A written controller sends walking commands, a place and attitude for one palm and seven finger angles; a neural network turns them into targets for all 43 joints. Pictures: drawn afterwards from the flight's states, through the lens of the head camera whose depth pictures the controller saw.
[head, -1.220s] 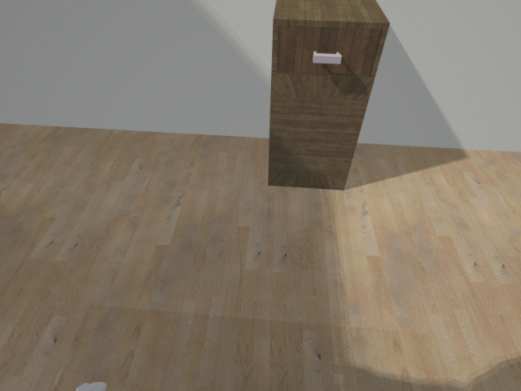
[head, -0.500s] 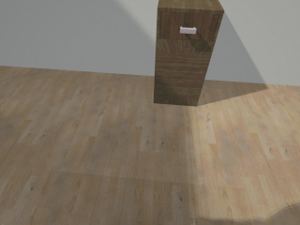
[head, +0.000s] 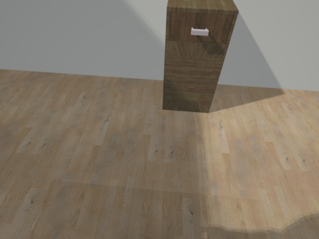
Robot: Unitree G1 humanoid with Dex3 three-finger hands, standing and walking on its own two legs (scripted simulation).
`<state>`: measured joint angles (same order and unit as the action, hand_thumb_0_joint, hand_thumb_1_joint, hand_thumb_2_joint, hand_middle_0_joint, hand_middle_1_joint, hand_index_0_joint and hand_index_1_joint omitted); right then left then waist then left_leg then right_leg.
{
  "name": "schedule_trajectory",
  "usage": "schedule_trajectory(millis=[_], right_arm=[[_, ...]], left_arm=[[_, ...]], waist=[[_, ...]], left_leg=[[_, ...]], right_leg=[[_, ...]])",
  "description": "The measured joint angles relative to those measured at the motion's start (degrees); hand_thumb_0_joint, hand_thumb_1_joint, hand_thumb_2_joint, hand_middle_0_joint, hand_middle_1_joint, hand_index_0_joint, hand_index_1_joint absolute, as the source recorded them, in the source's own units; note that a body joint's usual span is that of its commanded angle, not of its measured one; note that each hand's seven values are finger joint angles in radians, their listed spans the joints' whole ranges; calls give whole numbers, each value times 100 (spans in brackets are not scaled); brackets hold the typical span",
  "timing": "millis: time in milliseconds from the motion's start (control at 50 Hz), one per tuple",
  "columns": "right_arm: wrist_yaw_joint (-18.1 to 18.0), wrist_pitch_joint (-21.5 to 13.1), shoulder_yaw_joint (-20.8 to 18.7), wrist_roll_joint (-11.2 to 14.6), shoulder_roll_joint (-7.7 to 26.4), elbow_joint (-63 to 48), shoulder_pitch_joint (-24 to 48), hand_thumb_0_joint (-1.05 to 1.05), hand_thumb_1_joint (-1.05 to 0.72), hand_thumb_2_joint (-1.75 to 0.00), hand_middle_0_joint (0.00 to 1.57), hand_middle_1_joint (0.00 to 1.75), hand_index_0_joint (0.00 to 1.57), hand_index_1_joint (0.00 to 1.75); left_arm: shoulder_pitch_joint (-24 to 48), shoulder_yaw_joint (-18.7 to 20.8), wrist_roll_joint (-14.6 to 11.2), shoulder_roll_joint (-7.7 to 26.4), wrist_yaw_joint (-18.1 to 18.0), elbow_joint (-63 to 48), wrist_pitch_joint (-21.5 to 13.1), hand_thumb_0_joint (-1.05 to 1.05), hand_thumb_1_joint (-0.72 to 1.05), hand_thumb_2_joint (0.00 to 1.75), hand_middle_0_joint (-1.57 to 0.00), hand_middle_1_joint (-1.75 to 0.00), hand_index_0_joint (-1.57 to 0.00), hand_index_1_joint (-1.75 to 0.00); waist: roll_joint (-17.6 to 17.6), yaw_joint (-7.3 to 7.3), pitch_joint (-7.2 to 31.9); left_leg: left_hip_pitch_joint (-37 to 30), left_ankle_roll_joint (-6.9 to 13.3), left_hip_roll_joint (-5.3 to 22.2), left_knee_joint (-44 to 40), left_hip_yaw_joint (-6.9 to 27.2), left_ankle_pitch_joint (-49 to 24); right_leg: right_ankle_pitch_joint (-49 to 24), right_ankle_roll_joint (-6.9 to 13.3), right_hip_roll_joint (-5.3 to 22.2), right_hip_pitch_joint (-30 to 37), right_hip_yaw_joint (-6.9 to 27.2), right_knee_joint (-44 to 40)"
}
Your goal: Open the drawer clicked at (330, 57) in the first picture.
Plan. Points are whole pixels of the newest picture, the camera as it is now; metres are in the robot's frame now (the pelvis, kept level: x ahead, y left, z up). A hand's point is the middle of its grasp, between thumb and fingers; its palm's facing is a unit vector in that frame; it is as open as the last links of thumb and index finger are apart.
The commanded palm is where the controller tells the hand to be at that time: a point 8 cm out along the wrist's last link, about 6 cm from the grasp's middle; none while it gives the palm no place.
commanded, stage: look at it before walking up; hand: left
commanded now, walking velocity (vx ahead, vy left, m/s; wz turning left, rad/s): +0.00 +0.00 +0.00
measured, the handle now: (199, 30) +1.30 -0.18 -0.03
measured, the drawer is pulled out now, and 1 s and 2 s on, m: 0.00 0.00 0.00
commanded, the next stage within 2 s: walk to a spot facing it in 0.22 s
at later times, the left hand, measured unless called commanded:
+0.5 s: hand out of the picture +0.07 +0.24 -0.16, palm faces -0.05 -0.94 -0.33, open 7.4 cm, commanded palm none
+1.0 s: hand out of the picture +0.06 +0.14 -0.16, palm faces -0.23 -0.95 -0.21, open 7.4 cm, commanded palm none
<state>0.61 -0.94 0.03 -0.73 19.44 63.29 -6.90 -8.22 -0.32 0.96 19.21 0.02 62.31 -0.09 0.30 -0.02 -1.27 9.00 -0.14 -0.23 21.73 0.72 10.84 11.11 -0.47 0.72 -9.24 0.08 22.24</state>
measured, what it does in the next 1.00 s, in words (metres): lifts its left foot, turning right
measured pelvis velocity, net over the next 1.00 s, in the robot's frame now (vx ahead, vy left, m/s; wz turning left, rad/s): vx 0.05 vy -0.04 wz -0.33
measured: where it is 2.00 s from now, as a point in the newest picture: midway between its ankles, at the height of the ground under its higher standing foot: (172, 212)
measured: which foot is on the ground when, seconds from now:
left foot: down 0.00-0.70, up 0.72-1.00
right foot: down 0.00-1.00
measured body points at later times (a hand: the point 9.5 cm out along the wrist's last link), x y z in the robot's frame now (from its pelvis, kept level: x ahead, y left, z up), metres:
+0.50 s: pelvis +0.00 +0.00 +0.00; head +0.01 -0.01 +0.45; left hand +0.08 +0.29 -0.14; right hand +0.08 -0.29 -0.14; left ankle +0.01 +0.12 -0.75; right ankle +0.01 -0.12 -0.75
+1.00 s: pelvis +0.05 -0.04 +0.00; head +0.07 -0.06 +0.45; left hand +0.07 +0.19 -0.14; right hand +0.06 -0.31 -0.14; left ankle +0.12 +0.11 -0.66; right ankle +0.00 -0.11 -0.75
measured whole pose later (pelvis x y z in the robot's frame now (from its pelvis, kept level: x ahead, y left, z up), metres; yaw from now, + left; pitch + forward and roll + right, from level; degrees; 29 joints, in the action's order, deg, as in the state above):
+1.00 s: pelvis +0.05 -0.04 +0.00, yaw -19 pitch +2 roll +1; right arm 1.0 0.2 -3.9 -1.8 14.3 54.6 -9.6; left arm -25.2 2.3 1.4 8.3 0.5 57.7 -1.7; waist -1.4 2.3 -1.0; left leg 32.9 -4.0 4.8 59.9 0.3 11.6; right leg 12.2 4.2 -5.2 -9.4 6.6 20.4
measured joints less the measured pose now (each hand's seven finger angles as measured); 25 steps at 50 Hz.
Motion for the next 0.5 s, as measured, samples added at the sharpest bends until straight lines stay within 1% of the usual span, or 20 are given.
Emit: schedule_trajectory(millis=[360, 420, 500], right_arm=[[-15, 2, 19, 4, 24, 26, 28, 0, -90, -90, 20, 30, 20, 30], [-48, 20, -5, -5, 7, -26, 48, 0, -90, -90, 20, 30, 20, 30], [-116, 97, -54, -10, -157, -234, 37, 0, -90, -90, 20, 30, 20, 30]], left_arm=[[5, 12, -2, 22, 1, 31, 13, 0, 90, 90, -21, -30, -21, -30], [-26, 43, -3, 5, -14, -29, 65, 0, 90, 90, -21, -30, -21, -30], [-159, 97, 5, -103, -44, -179, 218, 0, 90, 90, -20, -30, -21, -29]], waist=[[-15, 18, -35], [-27, 63, -50], [-7, 94, -91]], left_leg=[[-133, -10, 11, -122, -18, 4], [-82, -21, 44, -39, -96, 51], [80, -42, 115, 254, -302, 221]], right_leg=[[12, 7, -9, 110, 17, -92], [31, 13, -43, 17, 94, 4], [152, 22, -121, -269, 298, 377]])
